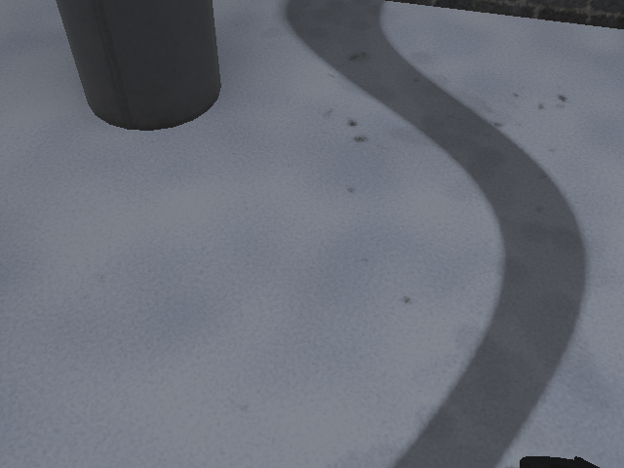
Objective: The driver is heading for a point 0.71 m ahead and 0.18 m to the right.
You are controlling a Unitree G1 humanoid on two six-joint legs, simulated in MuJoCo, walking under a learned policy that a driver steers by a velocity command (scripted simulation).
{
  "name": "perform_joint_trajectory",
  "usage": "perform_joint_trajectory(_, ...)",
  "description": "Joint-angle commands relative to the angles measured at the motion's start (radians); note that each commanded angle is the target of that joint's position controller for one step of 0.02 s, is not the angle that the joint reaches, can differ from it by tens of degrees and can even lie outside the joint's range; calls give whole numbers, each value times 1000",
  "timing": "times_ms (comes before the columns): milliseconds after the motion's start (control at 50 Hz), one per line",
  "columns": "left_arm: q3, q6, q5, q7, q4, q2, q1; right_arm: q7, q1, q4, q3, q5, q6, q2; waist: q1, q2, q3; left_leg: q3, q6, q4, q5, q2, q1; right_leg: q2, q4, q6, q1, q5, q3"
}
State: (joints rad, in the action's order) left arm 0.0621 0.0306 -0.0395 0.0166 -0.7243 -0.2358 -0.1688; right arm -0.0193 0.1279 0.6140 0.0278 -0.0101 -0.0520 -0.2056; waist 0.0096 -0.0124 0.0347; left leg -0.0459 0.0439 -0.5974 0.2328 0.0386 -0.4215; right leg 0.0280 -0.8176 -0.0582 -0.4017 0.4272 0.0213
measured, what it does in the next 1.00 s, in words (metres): walks ahead, turning right: right foot, then left foot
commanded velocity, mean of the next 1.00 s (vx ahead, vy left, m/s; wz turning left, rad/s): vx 0.42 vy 0.00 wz -0.42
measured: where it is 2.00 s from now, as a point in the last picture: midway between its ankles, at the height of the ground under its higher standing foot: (453, 384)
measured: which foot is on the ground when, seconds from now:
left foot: down 0.00-0.08, up 0.10-0.46, down 0.48-0.94, up 0.96-1.00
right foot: up 0.00-0.04, down 0.06-0.48, up 0.50-0.92, down 0.94-1.00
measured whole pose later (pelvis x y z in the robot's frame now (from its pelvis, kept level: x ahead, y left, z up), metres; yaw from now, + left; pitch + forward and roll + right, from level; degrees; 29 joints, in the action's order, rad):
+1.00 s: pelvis +0.41 -0.15 -0.02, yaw -30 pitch +3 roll +1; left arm 0.06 0.03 0.01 0.02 -0.66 -0.25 -0.08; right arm 0.01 0.33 0.89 0.08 -0.04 -0.08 -0.28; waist -0.03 -0.01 -0.06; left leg 0.07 -0.01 -1.07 0.51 -0.07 -0.18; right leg -0.01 -0.69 0.10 -0.54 0.19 0.07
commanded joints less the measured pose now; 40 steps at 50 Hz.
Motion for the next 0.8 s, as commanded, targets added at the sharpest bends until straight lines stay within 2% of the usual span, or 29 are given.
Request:
perform_joint_trajectory(20,39,56,-18,42,17,-115,-154,-3,-24,-58,70,-17,-46,-246,27,122,-35,-380,135,296,597,-303,4,-30,143,57,67,-4,79)
perform_joint_trajectory(60,21,113,15,30,25,-44,-137,30,-18,-29,29,2,-42,-122,35,90,16,-271,104,127,528,-240,-3,-7,362,162,215,-33,7)
perform_joint_trajectory(80,18,135,23,18,5,-51,-204,35,-14,-18,-2,33,-35,-28,38,-22,25,-136,20,-162,378,-138,-139,131,484,292,320,75,-257)
perform_joint_trajectory(100,44,141,18,5,48,-166,-142,31,-64,-97,3,78,-43,-36,47,-228,-82,-56,-81,-341,323,34,-586,354,692,574,446,300,-892)
perform_joint_trajectory(120,37,131,-24,-15,63,-128,-104,26,-147,-72,2,63,-47,-78,85,-91,-121,-193,-56,-474,177,-18,-727,367,714,501,468,366,-863)
perform_joint_trajectory(140,37,119,-18,-12,58,-123,-71,37,-133,-51,12,51,-54,-115,54,-74,-69,-123,-68,-563,117,-28,-706,321,658,425,469,201,-705)
perform_joint_trajectory(160,23,111,-15,-8,45,-85,-92,48,-114,-33,15,59,-56,-122,42,-48,-14,-86,-65,-629,88,-44,-644,264,631,378,448,77,-583)
perform_joint_trajectory(180,4,103,-9,1,23,-49,-121,53,-108,-26,9,89,-57,-98,30,-47,-5,-61,-54,-645,43,-58,-581,210,621,336,408,-8,-473)
perform_joint_trajectory(200,-4,95,-11,5,22,-33,-129,45,-109,-26,7,95,-55,-88,23,-33,-21,-34,-62,-615,-6,-68,-528,178,626,316,350,-57,-409)
perform_joint_trajectory(220,-6,93,-11,10,18,-30,-159,41,-111,-20,7,88,-54,-82,33,-47,-18,-11,-75,-578,-32,-71,-492,159,637,317,330,-77,-372)
perform_joint_trajectory(300,6,100,-11,36,-22,-62,-265,21,-161,-11,-12,58,-51,-26,67,-77,-50,63,-105,-306,-88,-68,-353,121,640,323,295,-232,-294)
perform_joint_trajectory(340,10,100,-5,47,-38,-81,-279,6,-213,-23,-15,59,-48,-22,76,-84,-63,89,-92,-155,-88,-59,-241,126,615,333,262,-321,-286)
perform_joint_trajectory(400,29,97,1,57,-70,-112,-308,0,-281,-72,-1,62,-42,-52,75,-119,-87,95,-48,-24,-52,-48,-203,192,566,335,343,-486,-354)
perform_joint_trajectory(440,49,81,0,47,-61,-151,-251,11,-207,-74,22,36,-56,-88,26,-116,-56,104,-9,111,-122,-15,-33,187,509,294,364,-665,-362)
perform_joint_trajectory(460,47,80,-13,47,-64,-135,-234,19,-120,-63,42,17,-69,-123,-23,-106,-11,101,35,121,-213,-14,141,139,409,247,309,-769,-329)
perform_joint_trajectory(480,26,89,-19,45,-53,-55,-230,33,36,-42,53,21,-85,-134,-90,-43,133,62,116,72,-258,-80,422,57,197,199,171,-755,-265)
perform_joint_trajectory(500,-16,117,-33,43,-12,83,-348,42,256,11,48,45,-89,-168,-102,215,435,-317,379,82,-298,-347,931,-136,-130,108,-149,-372,-181)
perform_joint_trajectory(520,-9,132,-21,61,-7,30,-254,43,421,71,38,63,-87,-136,-176,277,358,-626,408,277,-53,-480,941,-169,-416,100,-422,131,-169)
perform_joint_trajectory(540,14,133,-4,64,-12,-40,-113,41,358,97,37,59,-93,-133,-168,165,54,-524,275,346,229,-447,647,-70,-575,149,-534,12,-181)
perform_joint_trajectory(560,17,125,-2,45,-38,-40,-98,38,254,91,19,39,-90,-88,-99,136,-31,-383,215,362,252,-437,433,4,-589,168,-503,-94,-126)
perform_joint_trajectory(580,13,116,-19,33,-48,-23,-101,27,202,93,-11,25,-85,-8,-56,86,6,-279,198,388,94,-400,361,37,-537,177,-423,-167,-128)
perform_joint_trajectory(600,-1,106,-35,37,-47,5,-85,21,183,94,-19,27,-77,26,-39,56,24,-178,193,406,-63,-378,332,64,-502,164,-361,-185,-130)
perform_joint_trajectory(620,-7,93,-37,44,-43,31,-68,24,135,87,-19,34,-75,34,-13,67,30,-115,197,432,-156,-365,313,81,-462,146,-325,-147,-123)
perform_joint_trajectory(660,-20,78,-14,59,-36,53,-2,29,120,110,5,46,-85,-7,-16,69,6,-7,207,490,-225,-349,334,109,-354,122,-372,-158,-107)
perform_joint_trajectory(680,9,45,148,12,30,-32,12,31,107,118,60,21,-81,-156,-9,7,-70,59,113,442,-295,-295,339,95,-347,102,-435,-227,-98)
perform_joint_trajectory(700,-2,32,142,-5,38,-23,31,39,101,126,65,12,-73,-155,-6,24,-67,99,95,443,-324,-302,326,102,-292,80,-448,-268,-94)
perform_joint_trajectory(740,-10,15,94,-4,77,-14,46,49,104,150,61,14,-66,-134,8,48,-72,178,87,447,-329,-290,229,109,-147,63,-330,-379,-69)
perform_joint_trajectory(760,-11,9,86,1,94,-10,70,55,99,156,67,14,-66,-151,11,85,-81,205,86,457,-335,-282,196,109,-77,70,-275,-420,-59)
perform_joint_trajectory(800,-7,2,77,12,117,-26,121,62,132,183,81,0,-63,-176,-11,68,-98,244,81,462,-336,-292,243,99,9,96,-247,-443,-24)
